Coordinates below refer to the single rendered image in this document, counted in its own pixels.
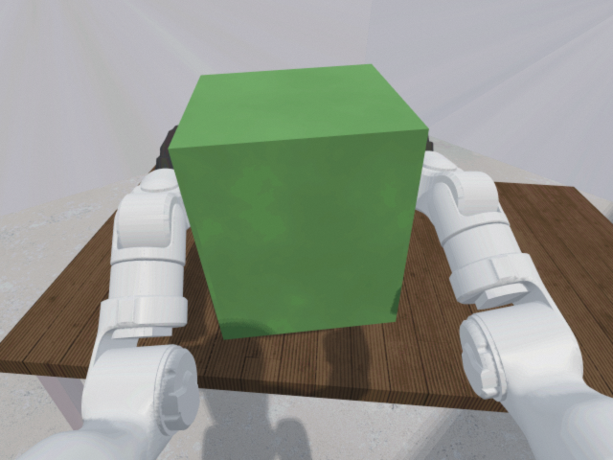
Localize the carton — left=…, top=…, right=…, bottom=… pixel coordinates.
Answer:
left=168, top=64, right=429, bottom=340

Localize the robot left forearm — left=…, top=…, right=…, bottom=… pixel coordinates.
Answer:
left=81, top=169, right=191, bottom=420

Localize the table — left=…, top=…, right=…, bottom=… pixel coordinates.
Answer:
left=0, top=165, right=613, bottom=430

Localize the left robot hand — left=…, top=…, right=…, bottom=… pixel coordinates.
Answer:
left=155, top=126, right=178, bottom=170

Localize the robot right forearm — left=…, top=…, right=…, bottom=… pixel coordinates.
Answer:
left=415, top=151, right=583, bottom=376

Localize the robot right upper arm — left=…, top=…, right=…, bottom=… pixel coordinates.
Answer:
left=460, top=301, right=613, bottom=460

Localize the robot left upper arm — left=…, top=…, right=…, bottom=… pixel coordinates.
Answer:
left=16, top=344, right=200, bottom=460

